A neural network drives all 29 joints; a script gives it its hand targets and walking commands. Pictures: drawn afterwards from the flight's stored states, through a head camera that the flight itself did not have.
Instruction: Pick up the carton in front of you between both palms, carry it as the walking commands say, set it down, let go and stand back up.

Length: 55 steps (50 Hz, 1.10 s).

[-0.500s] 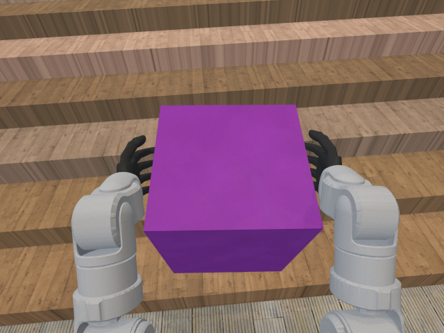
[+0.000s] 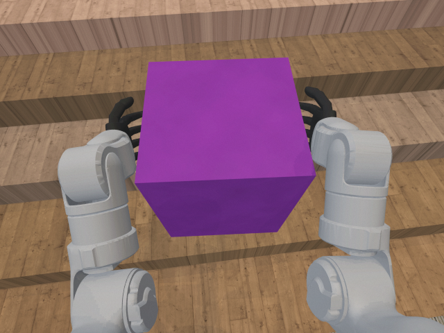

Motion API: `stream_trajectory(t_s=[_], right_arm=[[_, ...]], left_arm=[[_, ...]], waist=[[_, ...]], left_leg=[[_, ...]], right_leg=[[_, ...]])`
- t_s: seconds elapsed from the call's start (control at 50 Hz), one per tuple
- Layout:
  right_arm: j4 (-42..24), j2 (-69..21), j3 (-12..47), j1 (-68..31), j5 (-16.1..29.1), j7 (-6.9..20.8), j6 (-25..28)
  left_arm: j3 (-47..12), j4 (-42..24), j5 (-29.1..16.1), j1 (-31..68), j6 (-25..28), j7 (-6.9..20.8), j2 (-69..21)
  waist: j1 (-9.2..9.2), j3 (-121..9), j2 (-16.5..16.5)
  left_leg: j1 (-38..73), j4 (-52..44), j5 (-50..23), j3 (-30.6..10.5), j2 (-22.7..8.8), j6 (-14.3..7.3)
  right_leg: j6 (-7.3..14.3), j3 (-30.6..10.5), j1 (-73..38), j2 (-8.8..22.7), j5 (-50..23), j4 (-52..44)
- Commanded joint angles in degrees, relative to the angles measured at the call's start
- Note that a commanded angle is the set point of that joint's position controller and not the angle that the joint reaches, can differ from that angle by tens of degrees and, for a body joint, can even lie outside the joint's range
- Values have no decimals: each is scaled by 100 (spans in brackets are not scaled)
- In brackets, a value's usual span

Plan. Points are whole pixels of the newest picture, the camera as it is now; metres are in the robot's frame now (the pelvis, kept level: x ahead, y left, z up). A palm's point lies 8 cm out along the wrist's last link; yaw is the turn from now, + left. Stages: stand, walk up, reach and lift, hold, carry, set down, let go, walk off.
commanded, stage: carry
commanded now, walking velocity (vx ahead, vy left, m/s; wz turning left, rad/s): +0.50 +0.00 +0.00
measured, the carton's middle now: (221, 159) +0.41 +0.00 +0.07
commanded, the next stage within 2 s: none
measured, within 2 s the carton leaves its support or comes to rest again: neither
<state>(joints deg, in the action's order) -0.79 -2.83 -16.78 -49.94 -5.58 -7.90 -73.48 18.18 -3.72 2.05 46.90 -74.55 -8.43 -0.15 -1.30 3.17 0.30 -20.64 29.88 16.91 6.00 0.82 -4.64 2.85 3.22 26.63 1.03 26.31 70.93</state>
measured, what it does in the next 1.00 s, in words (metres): climbs: right foot 0.13 m higher, then left foot 0.13 m higher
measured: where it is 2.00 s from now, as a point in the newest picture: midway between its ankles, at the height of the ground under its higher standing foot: (212, 11)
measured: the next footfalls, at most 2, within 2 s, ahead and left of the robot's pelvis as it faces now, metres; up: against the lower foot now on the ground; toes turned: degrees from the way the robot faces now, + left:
right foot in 0.22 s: +0.32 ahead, -0.09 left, +0.13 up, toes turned -1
left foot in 0.56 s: +0.59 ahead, +0.08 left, +0.26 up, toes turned +6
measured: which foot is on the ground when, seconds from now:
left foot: down 0.00-0.24, up 0.26-0.54, down 0.56-1.00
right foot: up 0.00-0.20, down 0.22-0.58, up 0.60-0.96, down 0.98-1.00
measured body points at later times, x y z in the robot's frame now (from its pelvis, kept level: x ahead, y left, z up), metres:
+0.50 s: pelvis +0.37 -0.03 +0.14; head +0.46 -0.01 +0.58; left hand +0.72 +0.23 +0.28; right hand +0.81 -0.06 +0.27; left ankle +0.43 +0.08 -0.41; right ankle +0.28 -0.09 -0.60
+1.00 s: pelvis +0.71 -0.02 +0.29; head +0.71 +0.00 +0.74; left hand +1.12 +0.12 +0.48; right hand +1.10 -0.19 +0.49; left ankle +0.56 +0.07 -0.45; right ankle +0.86 -0.11 -0.33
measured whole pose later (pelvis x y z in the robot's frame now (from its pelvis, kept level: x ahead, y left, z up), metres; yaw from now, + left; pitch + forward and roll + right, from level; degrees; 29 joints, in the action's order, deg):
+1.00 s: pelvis +0.71 -0.02 +0.29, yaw +0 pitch +5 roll -3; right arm 22.4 3.5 -16.6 -58.1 -0.6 -9.5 -74.4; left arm 20.3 16.6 9.9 56.6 -77.9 -6.1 1.1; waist -5.0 -6.4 -1.5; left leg -1.6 19.8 15.9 5.2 -3.9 -3.4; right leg 8.8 10.3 54.1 0.9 25.4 69.8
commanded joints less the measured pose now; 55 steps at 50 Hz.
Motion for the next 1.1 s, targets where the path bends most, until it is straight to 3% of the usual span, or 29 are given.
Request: stream_trajectory(t_s=[0.0, 0.08, 0.14, 0.18, 0.2, 0.22, 0.24, 0.26, 0.3, 0.36, 0.4, 0.46, 0.48, 0.5, 0.54, 0.56, 0.58, 0.6, 0.64, 0.68, 0.74, 0.82, 0.88, 0.92, 0.96, 1.0, 1.02, 1.04, 1.08], right_arm=[[-629, -5542, 3875, -3612, 2405, 1148, 11], [-1789, -5581, 4274, -4276, 3114, 1256, 26], [-1698, -5520, 4427, -4201, 3413, 1417, 1], [-1335, -5423, 4436, -3987, 3342, 1525, -9], [-1209, -5455, 4423, -4091, 3311, 1559, -7], [-1223, -5670, 4456, -4284, 3251, 1584, -11], [-1091, -5664, 4460, -3998, 3075, 1600, -31], [-988, -5468, 4233, -3497, 2720, 1552, 31], [-925, -5302, 3902, -3376, 2216, 1404, 93], [-703, -4836, 3418, -2986, 1570, 1162, 194], [-330, -4533, 3197, -2750, 1177, 1058, 307], [129, -4107, 2834, -2642, 803, 884, 381], [191, -3876, 2670, -2606, 678, 796, 372], [288, -3743, 2615, -2744, 626, 730, 333], [264, -4025, 2812, -3075, 838, 746, 204], [336, -4330, 3017, -3117, 1070, 810, 169], [502, -4490, 3174, -2973, 1287, 869, 159], [372, -4919, 3392, -3147, 1652, 963, 71], [-339, -5569, 3960, -4223, 2598, 1158, -61], [-651, -6039, 4194, -5112, 3336, 1332, -210], [-332, -6167, 4169, -5629, 3885, 1540, -273], [852, -6077, 3557, -5681, 3841, 1741, -211], [1643, -6102, 2975, -5585, 3609, 1838, -136], [1829, -6174, 2693, -5544, 3402, 1820, -160], [1891, -6199, 2456, -5340, 3105, 1769, -234], [1753, -6115, 2310, -5067, 2720, 1648, -293], [1706, -6053, 2280, -4622, 2464, 1596, -265], [1705, -5759, 2075, -4313, 2205, 1491, -266], [1295, -5509, 1953, -4319, 1861, 1335, -205]], left_arm=[[-4092, -489, -2127, 4360, 66, 1264, -5738], [-3845, -821, -1621, 3888, 140, 993, -5227], [-3742, -706, -1110, 3465, 183, 812, -4789], [-3855, -598, -1029, 3393, 169, 801, -4774], [-3984, -687, -1165, 3518, 194, 849, -4971], [-4110, -704, -1339, 3666, 261, 926, -5084], [-4265, -532, -1579, 3443, 311, 1022, -5462], [-4509, -558, -1911, 3211, 317, 1131, -5726], [-4906, -976, -2580, 3987, 356, 1336, -6337], [-5194, -1104, -3241, 4615, 400, 1550, -6636], [-5185, -921, -3485, 4922, 422, 1662, -6659], [-4874, -409, -3663, 5195, 413, 1765, -6419], [-4714, -231, -3692, 5226, 385, 1785, -6395], [-4551, 7, -3671, 5268, 346, 1799, -6404], [-4296, 474, -3443, 4980, 266, 1788, -6324], [-4131, 548, -3229, 4959, 198, 1776, -6290], [-3964, 595, -3025, 4787, 80, 1777, -6284], [-3910, 730, -2885, 4766, 11, 1752, -6166], [-3466, 412, -2293, 4681, -60, 1570, -5709], [-3018, 487, -1626, 4364, -145, 1315, -5156], [-2360, 1074, -860, 3764, -162, 1062, -4514], [-1895, 1897, -367, 3773, -150, 916, -4165], [-1774, 2164, -365, 4205, -163, 865, -4202], [-2056, 2296, -628, 4481, -212, 898, -4606], [-2394, 2257, -1092, 4645, -251, 979, -5196], [-2778, 2012, -1661, 4876, -232, 1121, -5866], [-2959, 1849, -2025, 4777, -168, 1219, -6088], [-3120, 1644, -2392, 4901, -92, 1303, -6460], [-3499, 687, -2957, 5807, 73, 1462, -6797]], waist=[[-848, -4231, -773], [-823, -3333, -602], [-141, -2903, -436], [728, -3844, -1700], [1499, -4539, -1707], [1555, -5346, -178], [1524, -5325, 2207], [1291, -5487, 1881], [1181, -4289, 345], [1107, -3576, 163], [1146, -3175, -436], [844, -2951, 186], [492, -2978, 150], [225, -3258, 703], [-834, -4206, 1346], [-869, -4723, 126], [-916, -5369, -1943], [-662, -4845, -1061], [-515, -3853, 40], [-331, -3255, 195], [-436, -2937, 274], [-578, -2668, -438], [-281, -1978, -309], [-68, -2278, -724], [646, -3300, -1515], [1396, -4371, -358], [860, -4195, 1180], [907, -4762, 1077], [762, -4254, 181]], left_leg=[[6465, 248, -6732, -2733, -2243, -1392], [5755, -270, -5588, -1944, -1744, -932], [3072, -1419, -5207, -662, -1100, -468], [1546, -192, -10034, -161, -1257, -483], [1602, 1261, -10664, -69, -1271, -300], [919, 3663, -6450, -711, -615, 104], [-1071, 6405, 244, -934, 816, 569], [-2307, 8318, 774, -1967, 1158, 329], [-3604, 8506, 634, -1501, 737, 0], [-4275, 8151, 1308, -1257, 234, -113], [-4641, 7331, 1879, -704, 82, -189], [-4334, 5866, 1970, -128, -150, -362], [-2315, 3790, 1581, 73, -107, -437], [-386, 3252, 592, 755, 465, -436], [2080, 2041, -1038, 527, 574, -541], [3189, 772, -1918, -1595, -292, -1264], [3956, -250, -4485, -5079, -2189, -2539], [3575, -1, -5361, -4387, -1667, -2083], [3251, 41, -3383, -3863, -1543, -1414], [3016, -174, -2115, -3083, -1260, -936], [2944, -504, -2619, -2720, -1344, -907], [3636, -735, -2730, -2534, -1604, -1085], [2125, -1983, -2024, -1610, -1356, -964], [628, -1953, -5359, -328, -1091, -802], [1313, -297, -8786, 97, -1287, -532], [792, 3217, -7206, -168, -670, 34], [-1503, 5778, -610, -386, 577, 565], [-1720, 7795, -156, -1437, 753, 474], [-2747, 7996, -140, -1536, 367, 91]], right_leg=[[133, -621, 4018, -327, 422, 3034], [377, 111, 5302, -313, 1673, 3836], [447, 548, 2632, 47, 921, 448], [469, 1032, -888, -680, -1202, -706], [394, 1001, -2032, -859, -1750, -1564], [1267, -1153, -3522, -27, -2508, -2782], [1883, -3277, -5085, 1012, -6706, -3830], [2231, -4175, -5625, 1495, -7167, -3638], [1669, -3588, -5218, 1239, -5940, -3677], [1221, -2894, -5124, 1229, -4631, -4192], [1162, -2437, -4908, 1269, -5291, -4349], [1001, -1711, -4415, 994, -6088, -4864], [943, -840, -2834, 809, -6450, -5467], [980, -248, -1777, 706, -8633, -5218], [752, -3, -1111, 925, -9870, -3171], [233, -265, -239, 277, -5633, -741], [-402, -644, 947, -1147, -735, 2782], [-130, -1312, 1144, -869, -866, 3731], [50, -1151, 2574, -543, -783, 3965], [192, -907, 3061, -285, -881, 3494], [236, -284, 3309, -206, -249, 2965], [417, -34, 4918, 79, -124, 3891], [374, 289, 3880, 426, 89, 1578], [529, 980, 946, -27, -943, -68], [761, 1191, -304, -456, -1298, -705], [1024, -159, -2766, -276, -2391, -3151], [1860, -3655, -3803, 1417, -5628, -4452], [2402, -4414, -3907, 1781, -6870, -4124], [1892, -3889, -3655, 1441, -4056, -3944]])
